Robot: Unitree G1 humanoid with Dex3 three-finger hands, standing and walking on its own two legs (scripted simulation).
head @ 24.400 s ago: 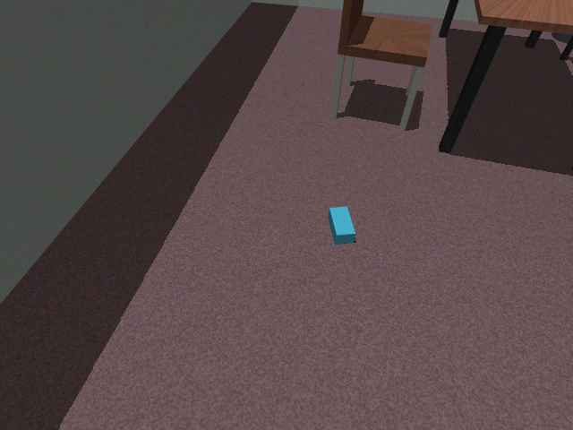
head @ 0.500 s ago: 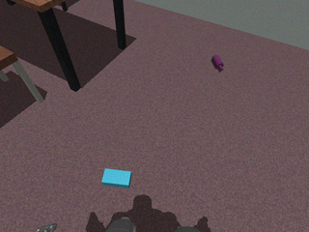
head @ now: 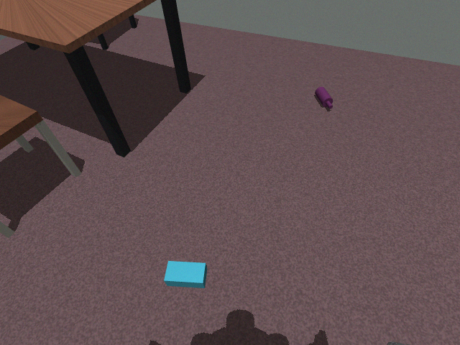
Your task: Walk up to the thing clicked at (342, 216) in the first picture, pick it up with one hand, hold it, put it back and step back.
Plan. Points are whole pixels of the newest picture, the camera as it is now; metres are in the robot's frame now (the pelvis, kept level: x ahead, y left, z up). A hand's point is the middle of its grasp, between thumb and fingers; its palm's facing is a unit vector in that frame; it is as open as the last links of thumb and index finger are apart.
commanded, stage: walk up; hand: left
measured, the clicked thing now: (186, 274) +0.49 +0.24 -0.73
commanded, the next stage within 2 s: none
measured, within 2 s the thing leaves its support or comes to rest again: neither
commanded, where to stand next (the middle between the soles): +0.11 +0.00 m, yaw +1 degrees
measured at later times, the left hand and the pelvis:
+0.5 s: hand out of the picture +0.08 +0.26 -0.14, palm faces +0.01 -0.95 -0.32, open 7.4 cm; pelvis +0.00 +0.01 +0.02, yaw +1 degrees
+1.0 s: hand out of the picture +0.08 +0.26 -0.14, palm faces +0.06 -0.94 -0.34, open 7.4 cm; pelvis +0.01 +0.00 +0.02, yaw +3 degrees
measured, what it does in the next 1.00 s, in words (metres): stands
